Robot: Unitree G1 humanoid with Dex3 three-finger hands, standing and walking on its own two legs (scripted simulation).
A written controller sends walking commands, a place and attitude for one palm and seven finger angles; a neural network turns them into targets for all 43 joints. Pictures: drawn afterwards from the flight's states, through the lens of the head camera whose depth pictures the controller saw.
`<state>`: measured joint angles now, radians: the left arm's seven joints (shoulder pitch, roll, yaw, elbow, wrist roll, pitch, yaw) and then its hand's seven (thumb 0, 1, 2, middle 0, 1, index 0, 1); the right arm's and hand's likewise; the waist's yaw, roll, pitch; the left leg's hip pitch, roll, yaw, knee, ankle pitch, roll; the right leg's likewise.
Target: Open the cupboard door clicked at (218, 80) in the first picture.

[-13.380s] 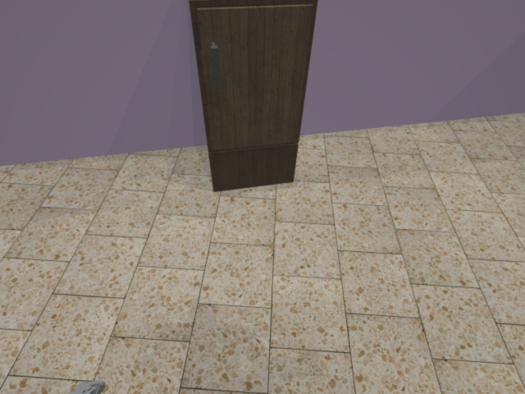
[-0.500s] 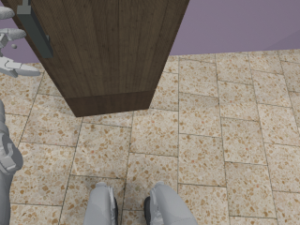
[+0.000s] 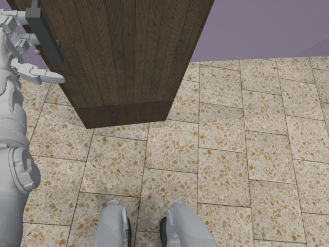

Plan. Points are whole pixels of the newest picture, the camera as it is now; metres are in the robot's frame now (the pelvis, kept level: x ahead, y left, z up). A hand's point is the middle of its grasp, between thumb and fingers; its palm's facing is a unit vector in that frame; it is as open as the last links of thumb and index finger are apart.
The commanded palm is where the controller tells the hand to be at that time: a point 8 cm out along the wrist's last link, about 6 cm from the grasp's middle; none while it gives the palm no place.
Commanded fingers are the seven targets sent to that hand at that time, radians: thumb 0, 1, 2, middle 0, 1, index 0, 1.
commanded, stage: slide the fingers in behind the handle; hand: left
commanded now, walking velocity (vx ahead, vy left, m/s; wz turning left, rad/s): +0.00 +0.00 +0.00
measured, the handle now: (47, 32) +0.58 +0.22 +0.06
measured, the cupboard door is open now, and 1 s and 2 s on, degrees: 0 1 1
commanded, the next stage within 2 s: close the thumb around the handle in 0.96 s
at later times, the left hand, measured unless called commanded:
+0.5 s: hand (59, 50) +0.53 +0.19 +0.06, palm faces +0.09 -1.00 -0.04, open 14.0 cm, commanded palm +0.51 +0.22 +0.06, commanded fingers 0.00 -0.50 0.30 -0.30 -1.20 -0.30 -1.20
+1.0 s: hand (60, 52) +0.53 +0.19 +0.06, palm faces +0.10 -1.00 -0.02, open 14.1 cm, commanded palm +0.51 +0.22 +0.06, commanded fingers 0.00 -0.50 0.30 -0.30 -1.20 -0.30 -1.20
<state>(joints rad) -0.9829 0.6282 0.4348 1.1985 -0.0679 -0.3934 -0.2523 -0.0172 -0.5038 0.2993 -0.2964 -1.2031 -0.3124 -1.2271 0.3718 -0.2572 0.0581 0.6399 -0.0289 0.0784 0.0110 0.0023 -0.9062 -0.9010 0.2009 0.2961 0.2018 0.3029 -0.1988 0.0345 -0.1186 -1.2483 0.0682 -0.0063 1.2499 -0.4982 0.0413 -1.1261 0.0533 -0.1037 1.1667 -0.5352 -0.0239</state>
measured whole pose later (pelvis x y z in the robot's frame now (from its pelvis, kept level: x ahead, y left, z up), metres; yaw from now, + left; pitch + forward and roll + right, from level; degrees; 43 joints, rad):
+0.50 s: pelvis +0.00 -0.01 +0.00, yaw +0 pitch +27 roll -5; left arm -0.95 0.53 0.40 1.19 -0.04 -0.44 -0.15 -0.02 -0.50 0.30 -0.30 -1.20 -0.30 -1.21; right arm 0.39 -0.25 0.05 0.63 -0.04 0.09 0.04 0.00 -0.91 -0.90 0.20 0.30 0.20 0.30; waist -0.21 0.04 -0.13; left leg -1.20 0.07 0.01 1.23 -0.50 0.03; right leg -1.10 0.06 -0.09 1.17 -0.54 -0.03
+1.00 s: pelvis +0.00 -0.01 +0.00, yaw +1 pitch +27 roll -4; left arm -0.97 0.53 0.39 1.22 -0.06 -0.46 -0.15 -0.02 -0.50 0.30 -0.30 -1.20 -0.28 -1.20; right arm 0.37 -0.27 0.04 0.64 -0.04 0.08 0.03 0.00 -0.91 -0.90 0.20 0.30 0.20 0.30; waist -0.20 0.04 -0.13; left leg -1.21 0.07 -0.01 1.24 -0.49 0.03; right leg -1.10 0.05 -0.10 1.18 -0.54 -0.04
